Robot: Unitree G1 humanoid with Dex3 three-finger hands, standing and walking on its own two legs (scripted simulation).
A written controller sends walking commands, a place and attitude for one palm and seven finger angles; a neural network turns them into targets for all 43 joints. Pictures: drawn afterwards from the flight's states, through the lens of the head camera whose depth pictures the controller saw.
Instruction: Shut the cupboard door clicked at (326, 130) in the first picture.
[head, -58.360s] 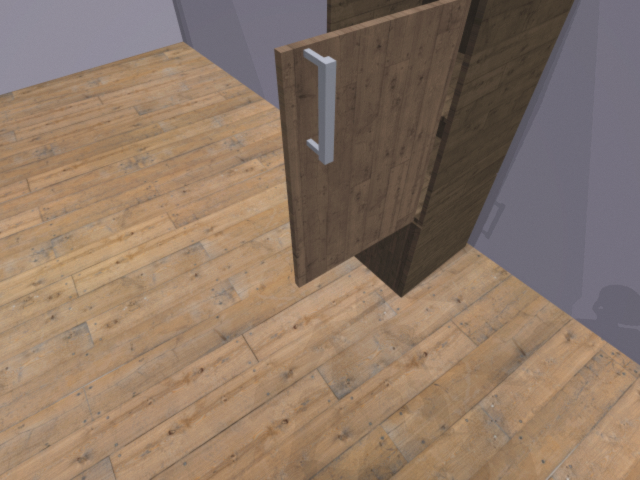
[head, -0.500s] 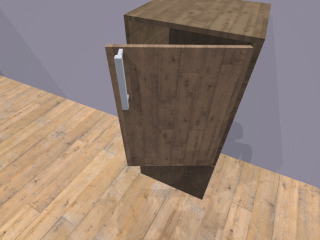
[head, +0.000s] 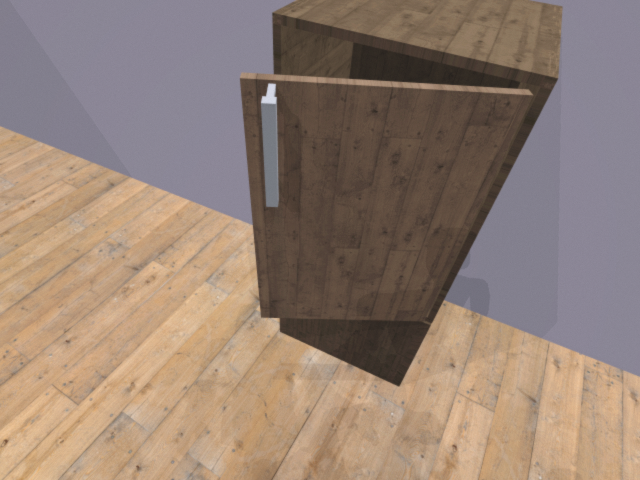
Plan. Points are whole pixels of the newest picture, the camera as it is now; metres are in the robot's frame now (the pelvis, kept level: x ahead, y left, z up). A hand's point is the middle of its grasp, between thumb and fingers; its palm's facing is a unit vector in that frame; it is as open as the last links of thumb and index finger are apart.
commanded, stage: shuffle to correct the standing spot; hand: left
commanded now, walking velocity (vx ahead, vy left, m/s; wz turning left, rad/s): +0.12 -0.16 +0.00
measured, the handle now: (272, 149) +0.52 +0.11 +0.16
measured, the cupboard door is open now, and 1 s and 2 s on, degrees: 26 26 26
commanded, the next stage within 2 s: come to a stop and stand still in 0.80 s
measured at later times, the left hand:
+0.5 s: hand out of the picture -0.07 +0.11 -0.19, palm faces +0.08 -0.99 -0.09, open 7.4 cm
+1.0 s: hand out of the picture +0.08 +0.09 -0.19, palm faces +0.07 -0.99 -0.16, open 7.3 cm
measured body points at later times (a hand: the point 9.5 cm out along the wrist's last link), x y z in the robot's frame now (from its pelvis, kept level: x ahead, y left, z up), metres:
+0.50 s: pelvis +0.02 -0.03 -0.01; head +0.01 +0.00 +0.44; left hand -0.07 +0.17 -0.18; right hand +0.01 -0.25 -0.16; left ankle +0.07 +0.05 -0.74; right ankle -0.01 -0.15 -0.74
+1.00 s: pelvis +0.09 -0.08 -0.01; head +0.11 -0.06 +0.44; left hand +0.08 +0.14 -0.17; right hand +0.10 -0.32 -0.15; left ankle +0.10 +0.00 -0.71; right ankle +0.05 -0.20 -0.74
